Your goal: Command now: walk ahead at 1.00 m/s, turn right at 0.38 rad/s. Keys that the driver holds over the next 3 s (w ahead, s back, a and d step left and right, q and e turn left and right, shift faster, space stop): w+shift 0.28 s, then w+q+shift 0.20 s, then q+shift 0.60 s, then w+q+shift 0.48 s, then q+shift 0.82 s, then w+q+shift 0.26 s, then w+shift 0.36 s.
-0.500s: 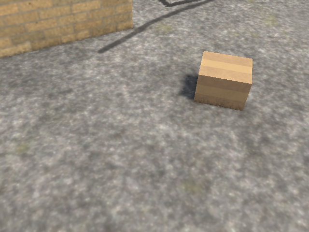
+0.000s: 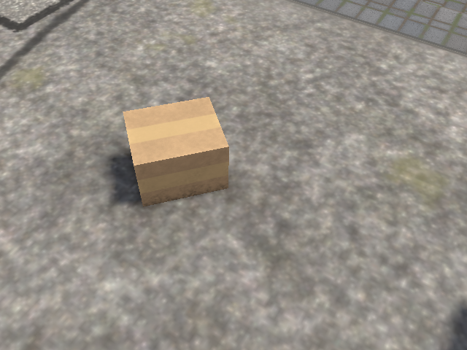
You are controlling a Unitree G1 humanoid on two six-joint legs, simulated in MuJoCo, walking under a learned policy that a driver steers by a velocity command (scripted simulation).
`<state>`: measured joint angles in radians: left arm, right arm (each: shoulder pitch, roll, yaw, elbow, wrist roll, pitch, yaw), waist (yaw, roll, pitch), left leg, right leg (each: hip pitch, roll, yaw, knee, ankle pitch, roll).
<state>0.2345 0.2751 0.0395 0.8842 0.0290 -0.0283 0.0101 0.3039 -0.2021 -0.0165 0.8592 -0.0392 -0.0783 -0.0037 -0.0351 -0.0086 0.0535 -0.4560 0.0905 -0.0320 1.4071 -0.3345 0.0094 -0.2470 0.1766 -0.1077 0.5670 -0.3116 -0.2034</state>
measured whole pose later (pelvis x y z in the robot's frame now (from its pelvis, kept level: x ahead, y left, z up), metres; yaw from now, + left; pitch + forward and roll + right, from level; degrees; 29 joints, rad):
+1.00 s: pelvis +0.72 +0.04 +0.02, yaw +30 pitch +1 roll +1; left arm 0.26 0.26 0.03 0.71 0.04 -0.04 0.04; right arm 0.11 -0.33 -0.10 0.62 -0.03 0.10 0.03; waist 0.02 0.03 0.09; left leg -0.64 0.02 0.05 1.15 -0.29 -0.04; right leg -0.31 -0.13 -0.23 0.47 -0.15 -0.02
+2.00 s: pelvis +0.95 +0.43 +0.14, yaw +84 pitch +0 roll -2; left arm 0.47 0.24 0.05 0.76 0.06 -0.03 0.02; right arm -0.03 -0.29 -0.11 0.54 -0.01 0.07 0.03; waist 0.10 0.05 0.11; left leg -0.79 0.02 0.08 0.91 0.18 0.03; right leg -0.10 -0.28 -0.35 1.02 -0.82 0.17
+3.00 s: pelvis +0.82 +0.99 +0.01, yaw +134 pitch +3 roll -1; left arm 0.61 0.29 0.07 0.95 0.01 -0.10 -0.01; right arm -0.01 -0.32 0.00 0.64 -0.06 -0.05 0.10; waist 0.14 0.04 -0.01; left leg -0.73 -0.01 -0.04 0.76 -0.05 0.08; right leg 0.13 0.02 -0.02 0.14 -0.33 -0.01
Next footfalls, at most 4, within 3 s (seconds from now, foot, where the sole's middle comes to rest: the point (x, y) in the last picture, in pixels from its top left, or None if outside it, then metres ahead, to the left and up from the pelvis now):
0.28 left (174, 349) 0.49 0.16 -0.76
0.70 right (235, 233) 0.86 -0.02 -0.76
1.16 left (173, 277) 0.71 0.18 -0.75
1.52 right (146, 141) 1.08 0.26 -0.54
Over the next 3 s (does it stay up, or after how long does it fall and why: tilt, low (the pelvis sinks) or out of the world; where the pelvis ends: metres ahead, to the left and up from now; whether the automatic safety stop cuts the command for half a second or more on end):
stays up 0.82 0.99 0.01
